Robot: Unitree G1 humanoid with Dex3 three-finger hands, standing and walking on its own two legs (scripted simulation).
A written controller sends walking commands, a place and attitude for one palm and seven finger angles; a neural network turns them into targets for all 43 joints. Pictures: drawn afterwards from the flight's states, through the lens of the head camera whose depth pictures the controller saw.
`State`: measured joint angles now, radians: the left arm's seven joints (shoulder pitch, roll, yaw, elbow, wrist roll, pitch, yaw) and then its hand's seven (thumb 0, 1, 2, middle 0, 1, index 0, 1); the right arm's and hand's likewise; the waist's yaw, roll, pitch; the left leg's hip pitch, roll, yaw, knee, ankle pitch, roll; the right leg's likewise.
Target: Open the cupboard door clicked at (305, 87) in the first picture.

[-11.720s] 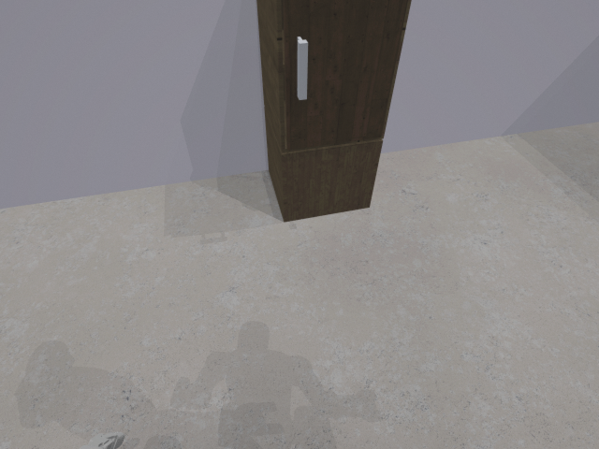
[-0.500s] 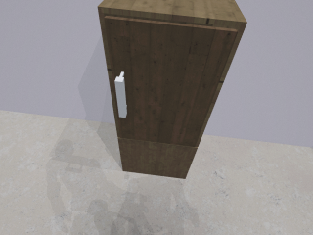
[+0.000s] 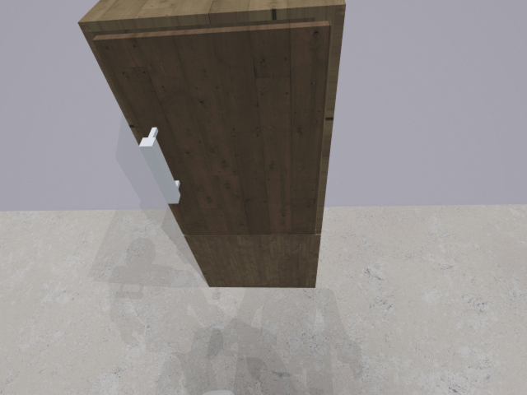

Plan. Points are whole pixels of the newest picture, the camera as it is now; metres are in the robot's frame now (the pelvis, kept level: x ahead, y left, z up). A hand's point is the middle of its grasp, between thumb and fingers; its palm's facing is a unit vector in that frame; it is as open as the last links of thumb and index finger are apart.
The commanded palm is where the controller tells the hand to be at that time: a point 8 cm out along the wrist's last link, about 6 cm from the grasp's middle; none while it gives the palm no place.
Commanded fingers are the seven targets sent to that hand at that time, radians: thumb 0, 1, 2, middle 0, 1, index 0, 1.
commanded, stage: come to a stop and stand still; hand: left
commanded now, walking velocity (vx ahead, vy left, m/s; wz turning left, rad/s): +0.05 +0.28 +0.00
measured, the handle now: (164, 166) +0.56 +0.27 -0.01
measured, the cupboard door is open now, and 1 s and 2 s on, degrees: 0 0 0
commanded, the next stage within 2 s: look again from close up in 1.26 s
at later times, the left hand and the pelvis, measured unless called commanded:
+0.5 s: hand out of the picture -0.06 +0.23 -0.17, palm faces +0.11 -0.97 -0.22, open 7.4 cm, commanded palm none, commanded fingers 0.00 0.90 0.90 -0.20 -0.30 -0.20 -0.30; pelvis -0.05 +0.03 +0.01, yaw +1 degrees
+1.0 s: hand out of the picture +0.05 +0.19 -0.16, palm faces +0.03 -0.98 -0.22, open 7.3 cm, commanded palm none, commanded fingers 0.00 0.90 0.90 -0.20 -0.30 -0.20 -0.30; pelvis -0.01 +0.01 +0.01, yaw +2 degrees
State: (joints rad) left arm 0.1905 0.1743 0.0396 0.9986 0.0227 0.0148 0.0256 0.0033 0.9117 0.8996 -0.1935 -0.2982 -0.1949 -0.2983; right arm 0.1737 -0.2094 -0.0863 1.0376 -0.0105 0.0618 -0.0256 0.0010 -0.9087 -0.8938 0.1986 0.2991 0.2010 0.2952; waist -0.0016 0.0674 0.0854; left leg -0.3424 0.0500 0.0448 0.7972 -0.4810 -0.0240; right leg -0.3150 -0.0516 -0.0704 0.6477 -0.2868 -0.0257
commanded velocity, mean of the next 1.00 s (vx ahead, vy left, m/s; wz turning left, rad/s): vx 0.06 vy -0.01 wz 0.00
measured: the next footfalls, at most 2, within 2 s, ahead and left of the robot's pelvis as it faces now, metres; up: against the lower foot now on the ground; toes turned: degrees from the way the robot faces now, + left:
left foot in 0.46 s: -0.01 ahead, +0.13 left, +0.00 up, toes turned +5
right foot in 0.88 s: +0.02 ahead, -0.09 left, +0.00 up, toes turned -4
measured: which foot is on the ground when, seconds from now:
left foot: up 0.00-0.44, down 0.46-1.00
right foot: down 0.00-0.46, up 0.48-0.86, down 0.88-1.00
